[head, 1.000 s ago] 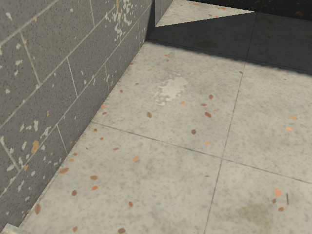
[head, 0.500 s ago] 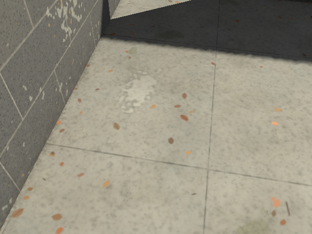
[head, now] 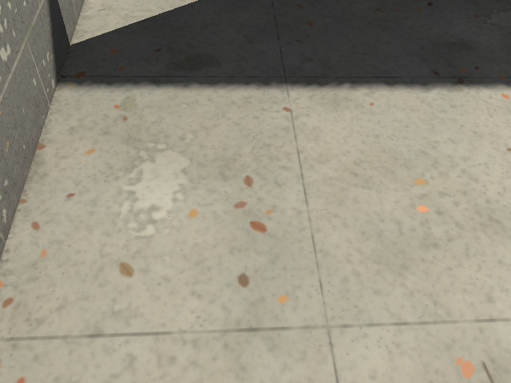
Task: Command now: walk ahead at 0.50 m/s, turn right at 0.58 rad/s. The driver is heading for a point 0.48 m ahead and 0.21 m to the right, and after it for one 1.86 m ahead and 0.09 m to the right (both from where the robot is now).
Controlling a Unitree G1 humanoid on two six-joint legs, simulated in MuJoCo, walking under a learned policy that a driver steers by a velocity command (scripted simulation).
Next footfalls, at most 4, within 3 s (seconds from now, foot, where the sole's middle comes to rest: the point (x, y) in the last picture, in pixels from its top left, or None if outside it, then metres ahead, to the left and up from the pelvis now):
0.26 right None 0.25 -0.06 -0.77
0.76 left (266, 338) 0.61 -0.02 -0.77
1.28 right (326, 381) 0.50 -0.18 -0.77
1.78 left None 0.45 0.04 -0.77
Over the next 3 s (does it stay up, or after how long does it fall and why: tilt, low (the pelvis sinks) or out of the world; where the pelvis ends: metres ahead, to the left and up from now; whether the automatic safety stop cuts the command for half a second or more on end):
stays up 0.44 -0.08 0.02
